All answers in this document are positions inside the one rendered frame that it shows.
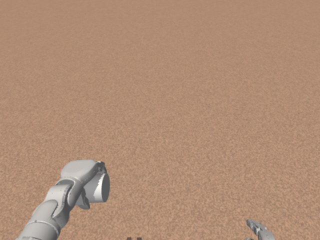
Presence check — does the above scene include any can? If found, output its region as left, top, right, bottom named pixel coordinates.
left=83, top=173, right=110, bottom=203

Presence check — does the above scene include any right robot hand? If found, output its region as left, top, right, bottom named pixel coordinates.
left=245, top=219, right=276, bottom=240

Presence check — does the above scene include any left robot hand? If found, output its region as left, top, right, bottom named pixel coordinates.
left=60, top=159, right=107, bottom=210

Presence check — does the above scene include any left robot arm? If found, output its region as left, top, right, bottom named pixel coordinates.
left=14, top=176, right=83, bottom=240

